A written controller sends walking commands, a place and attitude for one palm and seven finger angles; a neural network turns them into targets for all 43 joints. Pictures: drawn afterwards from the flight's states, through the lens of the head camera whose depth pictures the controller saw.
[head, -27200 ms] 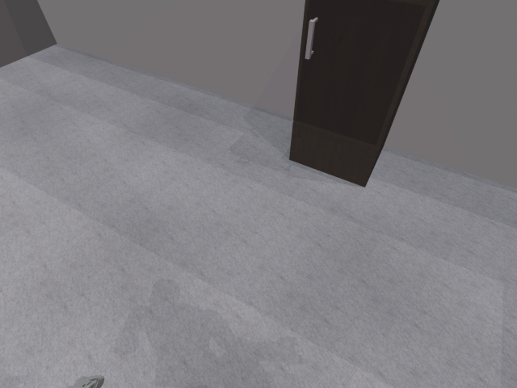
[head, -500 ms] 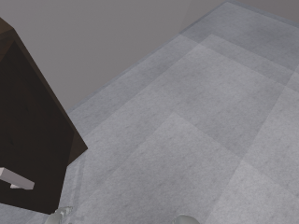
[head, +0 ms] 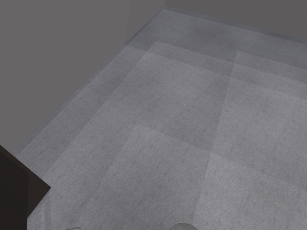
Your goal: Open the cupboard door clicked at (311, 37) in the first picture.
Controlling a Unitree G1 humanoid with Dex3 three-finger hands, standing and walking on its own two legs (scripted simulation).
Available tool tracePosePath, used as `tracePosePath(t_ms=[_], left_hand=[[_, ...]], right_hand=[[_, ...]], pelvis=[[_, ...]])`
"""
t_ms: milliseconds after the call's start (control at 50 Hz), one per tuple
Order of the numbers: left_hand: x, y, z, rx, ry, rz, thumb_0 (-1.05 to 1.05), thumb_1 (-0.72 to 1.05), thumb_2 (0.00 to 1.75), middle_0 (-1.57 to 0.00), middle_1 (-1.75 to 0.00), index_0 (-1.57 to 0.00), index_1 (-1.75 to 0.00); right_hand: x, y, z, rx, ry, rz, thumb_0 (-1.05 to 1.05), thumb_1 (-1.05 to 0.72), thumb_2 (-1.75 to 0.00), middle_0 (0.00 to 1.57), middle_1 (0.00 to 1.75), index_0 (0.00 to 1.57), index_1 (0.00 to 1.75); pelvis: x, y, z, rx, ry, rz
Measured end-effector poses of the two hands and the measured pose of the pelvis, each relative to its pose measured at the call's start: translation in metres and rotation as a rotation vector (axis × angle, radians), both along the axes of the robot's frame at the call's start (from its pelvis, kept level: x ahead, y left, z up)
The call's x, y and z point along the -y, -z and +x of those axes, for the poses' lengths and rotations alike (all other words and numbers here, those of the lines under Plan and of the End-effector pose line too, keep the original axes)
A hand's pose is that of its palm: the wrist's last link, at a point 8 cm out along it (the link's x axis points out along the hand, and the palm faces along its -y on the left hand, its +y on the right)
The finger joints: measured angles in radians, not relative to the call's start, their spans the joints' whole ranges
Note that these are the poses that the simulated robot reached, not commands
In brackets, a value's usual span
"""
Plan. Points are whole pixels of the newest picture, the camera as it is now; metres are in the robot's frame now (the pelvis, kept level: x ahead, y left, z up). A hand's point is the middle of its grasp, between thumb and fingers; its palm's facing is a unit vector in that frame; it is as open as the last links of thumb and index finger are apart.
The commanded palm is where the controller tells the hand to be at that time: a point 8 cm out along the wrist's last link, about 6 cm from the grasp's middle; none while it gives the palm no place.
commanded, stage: walk to a spot facing it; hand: left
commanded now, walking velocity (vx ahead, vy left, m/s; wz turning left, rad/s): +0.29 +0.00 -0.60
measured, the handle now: out of the picture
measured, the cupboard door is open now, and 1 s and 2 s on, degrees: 44 44 44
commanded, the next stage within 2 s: turn to face it in 1.38 s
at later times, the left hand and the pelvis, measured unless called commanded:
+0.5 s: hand (120, 212) +0.19 +0.11 -0.16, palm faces -0.20 -0.96 -0.17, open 7.4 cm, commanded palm none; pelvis +0.13 -0.07 +0.01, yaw -15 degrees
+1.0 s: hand (169, 121) +0.54 -0.05 -0.15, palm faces -0.52 -0.83 -0.21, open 7.4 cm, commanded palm none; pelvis +0.33 -0.15 +0.00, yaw -30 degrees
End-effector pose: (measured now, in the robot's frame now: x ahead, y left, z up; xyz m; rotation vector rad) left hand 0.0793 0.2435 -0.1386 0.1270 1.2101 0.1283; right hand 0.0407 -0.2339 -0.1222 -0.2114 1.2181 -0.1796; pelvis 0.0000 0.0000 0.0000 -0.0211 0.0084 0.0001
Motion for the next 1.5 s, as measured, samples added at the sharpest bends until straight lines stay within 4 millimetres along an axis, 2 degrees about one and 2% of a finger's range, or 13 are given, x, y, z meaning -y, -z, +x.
tracePosePath(t_ms=[100,220,280,340,440,620,700,820,980,1080,1160,1360,1500], left_hand=[[0.012,-0.012,0.025,-0.012,0.069,0.004,0.01,0.91,0.9,-0.2,-0.3,-0.2,-0.3],[0.048,-0.011,0.086,0.025,0.197,0.044,0.01,0.91,0.9,-0.2,-0.3,-0.2,-0.3],[0.063,-0.008,0.109,0.079,0.202,0.059,0.01,0.91,0.9,-0.2,-0.3,-0.2,-0.3],[0.073,-0.012,0.114,0.057,0.198,0.063,0.01,0.91,0.9,-0.2,-0.3,-0.2,-0.3],[0.085,-0.009,0.116,-0.047,0.219,0.04,0.01,0.91,0.9,-0.2,-0.3,-0.2,-0.3],[0.08,0.021,0.157,-0.2,0.221,-0.008,0.01,0.91,0.9,-0.21,-0.3,-0.2,-0.3],[0.084,0.022,0.214,-0.196,0.292,0.01,0.01,0.91,0.9,-0.2,-0.3,-0.2,-0.3],[0.123,-0.003,0.33,-0.054,0.398,0.016,0.01,0.92,0.9,-0.2,-0.3,-0.19,-0.3],[0.23,-0.018,0.466,0.082,0.587,0.019,0.01,0.92,0.9,-0.2,-0.3,-0.19,-0.3],[0.302,-0.01,0.524,0.186,0.637,0.014,0.01,0.91,0.9,-0.2,-0.3,-0.19,-0.3],[0.323,-0.012,0.52,0.135,0.607,0.015,0.0,0.91,0.9,-0.2,-0.3,-0.2,-0.3],[0.317,-0.01,0.511,-0.056,0.494,0.068,-0.02,0.95,0.9,-0.2,-0.3,-0.2,-0.3],[0.323,0.014,0.5,-0.256,0.403,0.046,0.0,0.93,0.9,-0.2,-0.3,-0.2,-0.3]], right_hand=[[0.007,0.0,-0.024,-0.051,0.087,0.027,0.0,-0.9,-0.9,0.2,0.3,0.2,0.3],[0.035,0.022,-0.057,-0.141,0.223,0.061,0.0,-0.9,-0.9,0.2,0.3,0.2,0.3],[0.054,0.032,-0.057,-0.202,0.254,0.066,0.0,-0.91,-0.9,0.2,0.3,0.2,0.3],[0.072,0.024,-0.03,-0.183,0.263,0.049,0.01,-0.91,-0.9,0.2,0.3,0.2,0.3],[0.092,0.003,0.047,-0.029,0.268,0.017,0.01,-0.91,-0.9,0.2,0.3,0.19,0.3],[0.094,-0.006,0.187,0.188,0.23,-0.037,0.0,-0.91,-0.9,0.2,0.3,0.2,0.3],[0.085,-0.004,0.197,0.178,0.282,-0.031,0.0,-0.91,-0.9,0.2,0.3,0.2,0.3],[0.074,-0.001,0.158,-0.004,0.437,0.016,-0.01,-0.94,-0.9,0.2,0.3,0.2,0.3],[0.064,0.009,0.101,-0.282,0.614,0.137,0.0,-0.93,-0.9,0.2,0.3,0.2,0.3],[0.078,0.026,0.098,-0.413,0.678,0.232,0.0,-0.92,-0.9,0.2,0.3,0.2,0.3],[0.126,0.026,0.149,-0.339,0.684,0.207,0.01,-0.91,-0.9,0.2,0.3,0.2,0.3],[0.26,0.011,0.341,0.02,0.572,0.089,0.01,-0.93,-0.9,0.2,0.3,0.19,0.3],[0.319,0.008,0.469,0.11,0.444,0.026,0.0,-0.92,-0.9,0.2,0.3,0.19,0.3]], pelvis=[[0.008,-0.007,0.016,-0.008,0.079,-0.001],[0.036,0.006,0.042,-0.006,0.161,0.02],[0.049,0.014,0.055,0.01,0.179,0.022],[0.056,0.006,0.071,0.013,0.197,0.019],[0.065,-0.005,0.104,0.002,0.242,0.021],[0.061,0.01,0.192,0.005,0.324,-0.008],[0.065,0.009,0.223,0.013,0.377,0.011],[0.083,-0.007,0.267,-0.002,0.442,0.026],[0.136,-0.002,0.324,-0.006,0.51,0.045],[0.189,0.017,0.357,0.009,0.525,0.049],[0.216,0.006,0.38,0.029,0.534,0.043],[0.271,-0.007,0.455,0.016,0.522,0.017],[0.297,0.007,0.528,0.028,0.487,0.012]])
